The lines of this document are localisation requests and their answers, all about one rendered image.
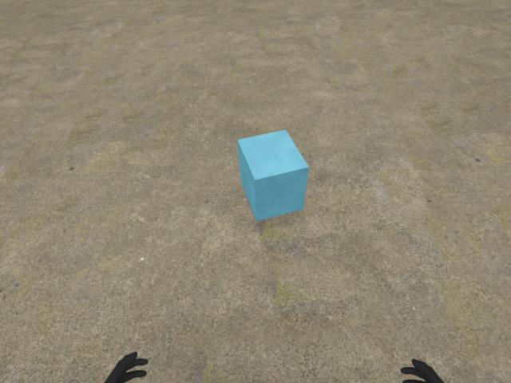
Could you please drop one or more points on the robot right hand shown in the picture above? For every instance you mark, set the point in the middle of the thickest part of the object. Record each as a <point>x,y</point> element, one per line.
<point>423,371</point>

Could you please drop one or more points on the carton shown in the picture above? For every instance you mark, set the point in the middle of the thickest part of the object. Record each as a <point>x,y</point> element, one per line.
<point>273,174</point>

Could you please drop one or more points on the robot left hand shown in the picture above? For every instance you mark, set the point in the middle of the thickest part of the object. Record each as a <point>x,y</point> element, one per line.
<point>119,375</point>

